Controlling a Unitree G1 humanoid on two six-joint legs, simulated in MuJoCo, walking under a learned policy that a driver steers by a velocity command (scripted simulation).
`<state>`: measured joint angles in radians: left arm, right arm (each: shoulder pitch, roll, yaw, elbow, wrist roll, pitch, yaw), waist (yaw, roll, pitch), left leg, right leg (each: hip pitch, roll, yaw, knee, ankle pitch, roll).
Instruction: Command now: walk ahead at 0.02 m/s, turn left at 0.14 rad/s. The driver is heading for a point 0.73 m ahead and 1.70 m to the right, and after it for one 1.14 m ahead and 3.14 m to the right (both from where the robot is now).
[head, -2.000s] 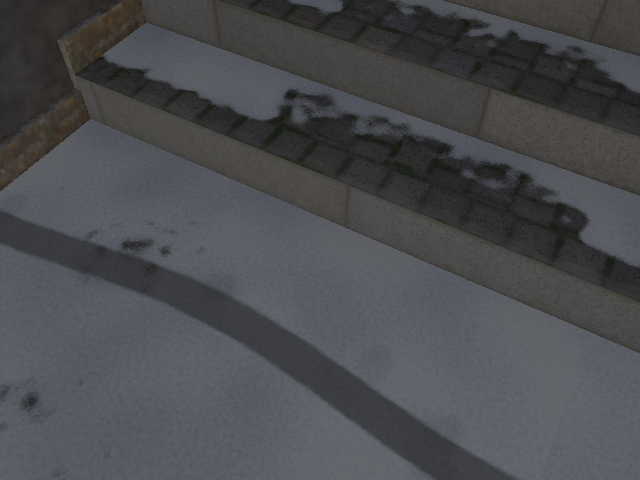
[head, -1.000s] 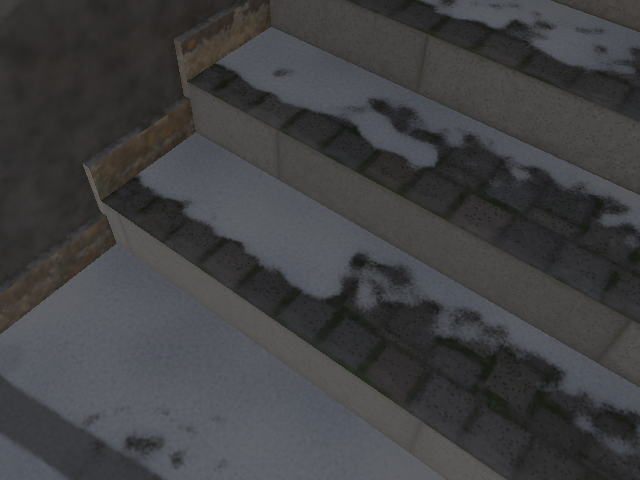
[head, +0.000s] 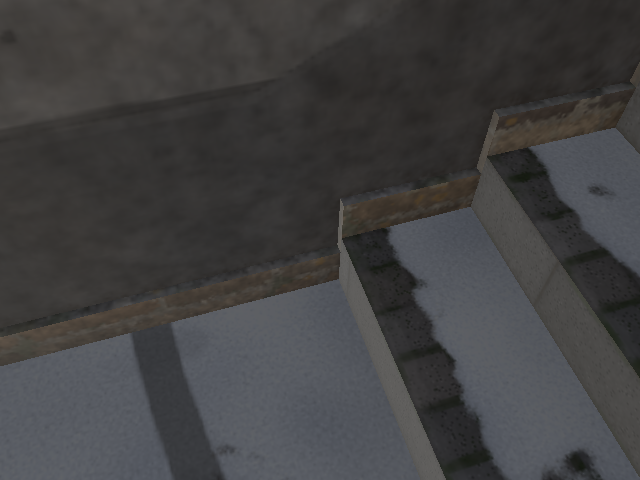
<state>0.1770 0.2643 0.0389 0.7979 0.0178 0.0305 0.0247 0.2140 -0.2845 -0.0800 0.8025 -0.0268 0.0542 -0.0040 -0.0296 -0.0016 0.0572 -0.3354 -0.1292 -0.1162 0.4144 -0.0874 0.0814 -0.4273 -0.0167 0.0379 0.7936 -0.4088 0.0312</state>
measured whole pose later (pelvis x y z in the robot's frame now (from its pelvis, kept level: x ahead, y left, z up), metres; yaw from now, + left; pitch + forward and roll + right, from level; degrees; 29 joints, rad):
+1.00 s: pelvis +0.02 -0.03 +0.00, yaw -31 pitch -1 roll +0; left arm 0.23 0.28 0.06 0.84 0.03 0.02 -0.02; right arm 0.23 -0.31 -0.05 0.84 -0.03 -0.02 0.00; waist -0.02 0.05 0.05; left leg -0.34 0.04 0.04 0.95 -0.43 0.03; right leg -0.17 0.07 -0.01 0.46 -0.28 -0.08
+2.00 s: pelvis +0.23 -0.29 +0.12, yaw -67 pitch +3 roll +1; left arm 0.21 0.23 0.06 0.74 0.03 0.01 0.03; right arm 0.10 -0.18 -0.01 0.57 -0.07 -0.01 -0.03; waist -0.02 0.01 0.03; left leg -0.83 0.02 -0.05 1.73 -0.19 0.02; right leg -0.58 0.13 0.00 0.88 -0.34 -0.13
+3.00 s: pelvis +0.35 -0.40 +0.16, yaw -84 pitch +2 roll +0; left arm 0.30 0.15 0.05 0.75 0.04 -0.04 0.03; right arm 0.40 -0.20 -0.10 0.80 -0.01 0.01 -0.03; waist 0.00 0.03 -0.05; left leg -0.39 0.00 0.01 0.88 -0.42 0.10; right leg -0.19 0.08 -0.07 0.47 -0.30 -0.10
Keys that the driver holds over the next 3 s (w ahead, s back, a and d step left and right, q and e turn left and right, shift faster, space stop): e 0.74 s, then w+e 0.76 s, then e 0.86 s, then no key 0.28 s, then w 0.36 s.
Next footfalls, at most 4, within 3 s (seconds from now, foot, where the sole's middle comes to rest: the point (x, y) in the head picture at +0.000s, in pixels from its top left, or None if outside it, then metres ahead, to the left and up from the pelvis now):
0.08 right None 0.06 -0.12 -0.78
0.44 left None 0.04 0.10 -0.78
0.88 right None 0.00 -0.11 -0.78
1.34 left None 0.29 -0.09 -0.78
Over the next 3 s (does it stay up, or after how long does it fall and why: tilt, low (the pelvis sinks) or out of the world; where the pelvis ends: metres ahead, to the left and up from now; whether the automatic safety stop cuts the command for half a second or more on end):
stays up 0.35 -0.40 0.16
